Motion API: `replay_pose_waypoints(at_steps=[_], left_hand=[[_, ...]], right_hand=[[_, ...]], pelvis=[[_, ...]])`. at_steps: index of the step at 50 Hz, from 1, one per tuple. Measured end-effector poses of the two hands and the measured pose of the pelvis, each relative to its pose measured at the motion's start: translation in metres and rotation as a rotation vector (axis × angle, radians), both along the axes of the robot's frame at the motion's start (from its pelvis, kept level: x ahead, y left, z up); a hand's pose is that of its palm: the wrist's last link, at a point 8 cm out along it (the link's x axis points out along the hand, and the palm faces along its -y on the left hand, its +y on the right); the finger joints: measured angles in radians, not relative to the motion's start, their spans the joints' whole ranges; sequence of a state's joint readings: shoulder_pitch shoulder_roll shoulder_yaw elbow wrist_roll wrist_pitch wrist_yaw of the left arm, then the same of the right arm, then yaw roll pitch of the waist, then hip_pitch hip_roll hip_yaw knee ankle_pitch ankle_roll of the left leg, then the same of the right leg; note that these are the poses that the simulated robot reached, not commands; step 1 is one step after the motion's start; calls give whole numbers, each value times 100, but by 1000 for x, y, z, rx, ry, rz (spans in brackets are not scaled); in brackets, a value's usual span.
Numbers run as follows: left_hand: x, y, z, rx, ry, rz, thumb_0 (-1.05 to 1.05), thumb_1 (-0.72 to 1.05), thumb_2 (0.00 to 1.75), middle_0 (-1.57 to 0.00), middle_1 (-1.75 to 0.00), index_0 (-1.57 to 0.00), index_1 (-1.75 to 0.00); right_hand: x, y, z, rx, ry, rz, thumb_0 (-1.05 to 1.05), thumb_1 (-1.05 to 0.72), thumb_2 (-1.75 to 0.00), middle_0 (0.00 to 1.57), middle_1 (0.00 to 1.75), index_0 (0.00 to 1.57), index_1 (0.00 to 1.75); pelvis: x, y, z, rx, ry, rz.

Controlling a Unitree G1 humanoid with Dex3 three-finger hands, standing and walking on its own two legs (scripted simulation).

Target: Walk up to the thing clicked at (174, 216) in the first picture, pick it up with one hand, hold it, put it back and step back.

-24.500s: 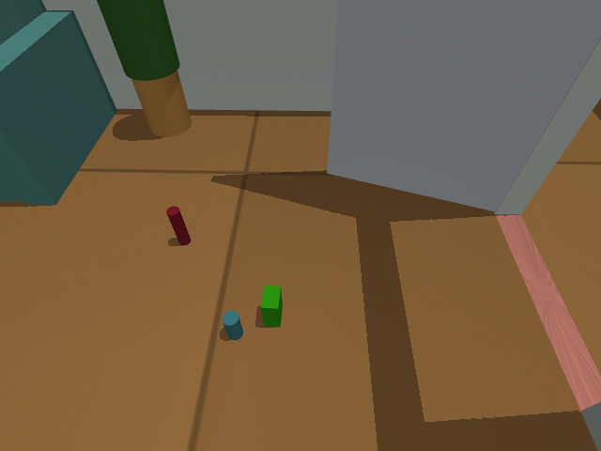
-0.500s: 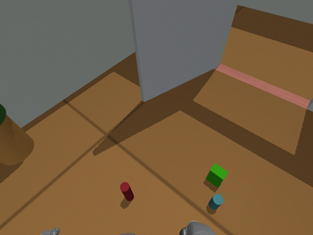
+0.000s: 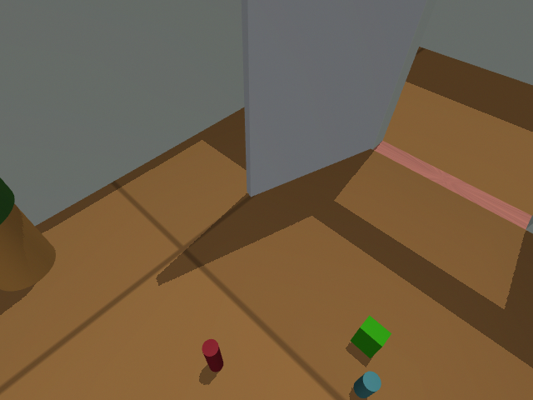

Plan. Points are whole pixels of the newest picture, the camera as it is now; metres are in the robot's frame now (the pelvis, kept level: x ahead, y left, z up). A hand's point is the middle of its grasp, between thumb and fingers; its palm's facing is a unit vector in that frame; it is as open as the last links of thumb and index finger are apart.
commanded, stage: walk up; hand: left
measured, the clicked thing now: (213, 356) +0.35 +0.18 -0.67
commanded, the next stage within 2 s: stand in 1.04 s
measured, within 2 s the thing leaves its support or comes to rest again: neither
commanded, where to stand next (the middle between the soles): +0.03 -0.01 m, yaw -1 degrees
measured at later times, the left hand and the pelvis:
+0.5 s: hand out of the picture +0.10 +0.25 -0.14, palm faces -0.01 -0.94 -0.33, open 7.4 cm; pelvis +0.01 +0.00 +0.01, yaw +0 degrees
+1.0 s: hand out of the picture +0.10 +0.24 -0.14, palm faces -0.02 -0.95 -0.32, open 7.4 cm; pelvis +0.02 +0.00 +0.01, yaw +0 degrees
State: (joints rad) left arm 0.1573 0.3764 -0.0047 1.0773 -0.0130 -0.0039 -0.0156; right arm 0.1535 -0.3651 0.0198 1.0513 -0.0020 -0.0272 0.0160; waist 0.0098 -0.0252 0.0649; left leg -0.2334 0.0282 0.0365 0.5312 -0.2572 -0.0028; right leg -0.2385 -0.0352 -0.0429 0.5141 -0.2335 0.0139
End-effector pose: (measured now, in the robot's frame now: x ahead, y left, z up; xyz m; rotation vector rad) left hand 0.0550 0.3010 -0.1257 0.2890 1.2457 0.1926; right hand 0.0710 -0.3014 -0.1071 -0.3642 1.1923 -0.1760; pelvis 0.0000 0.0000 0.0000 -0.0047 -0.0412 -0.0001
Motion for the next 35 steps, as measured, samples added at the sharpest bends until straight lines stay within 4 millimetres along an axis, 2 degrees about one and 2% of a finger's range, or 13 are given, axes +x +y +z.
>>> replay_pose_waypoints(at_steps=[8,14,19,29,35], left_hand=[[19,-6,12,6,-18,13,1,90,89,-20,-30,-20,-30],[31,-7,19,15,-38,9,1,90,89,-20,-30,-20,-30],[36,-9,22,17,-40,6,1,90,89,-20,-30,-20,-30],[34,-12,19,11,-7,-1,1,90,89,-20,-30,-20,-30],[34,-13,17,6,3,-3,1,90,89,-20,-30,-20,-30]], right_hand=[[43,4,5,24,-63,11,1,-90,-90,20,30,21,30],[54,5,7,36,-74,10,1,-90,-90,20,30,21,30],[48,3,6,39,-51,-4,1,-90,-90,20,30,21,30],[15,-2,1,31,36,-44,1,-90,-90,20,30,21,30],[2,-3,-1,28,62,-63,1,-90,-90,20,30,21,30]], pelvis=[[8,-2,7,4,-4,4],[10,-3,11,5,-3,4],[11,-4,13,6,-1,3],[13,-5,14,6,5,-2],[14,-4,14,6,5,-4]])
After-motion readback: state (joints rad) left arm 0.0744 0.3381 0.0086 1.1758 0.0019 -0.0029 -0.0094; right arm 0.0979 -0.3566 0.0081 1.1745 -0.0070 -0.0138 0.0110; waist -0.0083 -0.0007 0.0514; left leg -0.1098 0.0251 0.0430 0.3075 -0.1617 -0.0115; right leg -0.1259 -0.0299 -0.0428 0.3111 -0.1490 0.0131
